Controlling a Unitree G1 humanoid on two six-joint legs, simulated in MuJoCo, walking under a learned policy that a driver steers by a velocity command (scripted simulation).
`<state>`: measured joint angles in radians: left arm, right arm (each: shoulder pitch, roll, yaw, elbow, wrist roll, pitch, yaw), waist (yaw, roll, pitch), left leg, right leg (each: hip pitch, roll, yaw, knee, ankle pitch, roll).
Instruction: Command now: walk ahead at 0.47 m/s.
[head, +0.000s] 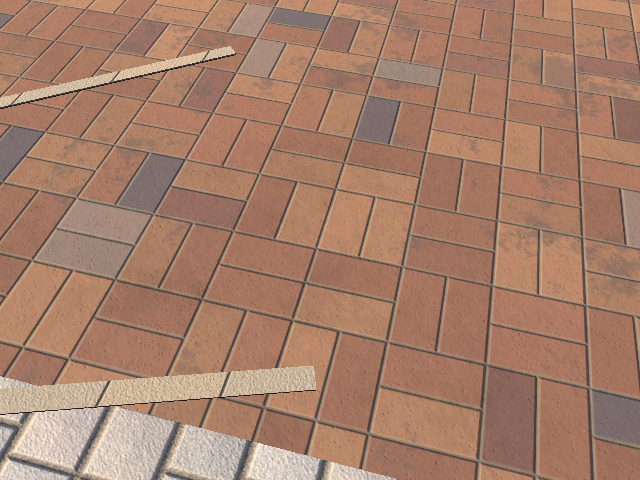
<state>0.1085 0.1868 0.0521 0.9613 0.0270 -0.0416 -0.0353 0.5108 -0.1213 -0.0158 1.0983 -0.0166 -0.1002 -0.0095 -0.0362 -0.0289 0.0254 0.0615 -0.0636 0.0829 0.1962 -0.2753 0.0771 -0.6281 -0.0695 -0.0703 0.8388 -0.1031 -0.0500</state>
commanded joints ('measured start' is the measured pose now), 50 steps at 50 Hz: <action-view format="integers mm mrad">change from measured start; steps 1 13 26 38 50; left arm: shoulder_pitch -138 136 343 338 -6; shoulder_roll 11 91 78 52 111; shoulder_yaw -10 34 3 8 11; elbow -91 -4 56 -43 -212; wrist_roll -9 -10 -14 -18 17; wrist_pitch -9 -42 -85 -49 6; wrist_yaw -3 19 54 48 17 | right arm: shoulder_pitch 63 -103 -412 -114 -108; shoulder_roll -130 -129 -84 -334 -258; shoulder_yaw -17 -38 -32 -124 -86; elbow -15 -99 -217 -178 -192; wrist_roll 1 9 -3 -37 19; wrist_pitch -14 5 67 59 27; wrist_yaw -7 11 50 23 10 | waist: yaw -2 61 53 -63 11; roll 120 44 -23 215 69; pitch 126 -9 90 -210 14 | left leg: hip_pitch -80 -647 -728 200 -176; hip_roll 244 124 143 354 157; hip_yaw -101 -139 -28 -546 -330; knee -63 1098 621 234 16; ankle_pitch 550 -7 313 73 546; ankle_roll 99 42 -10 346 164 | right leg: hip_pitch -1 565 557 88 -55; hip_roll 38 -245 -117 32 -35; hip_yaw -53 450 -66 -162 52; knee -166 -670 -714 550 121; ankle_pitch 66 -244 313 -351 -29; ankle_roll -6 -207 -50 17 106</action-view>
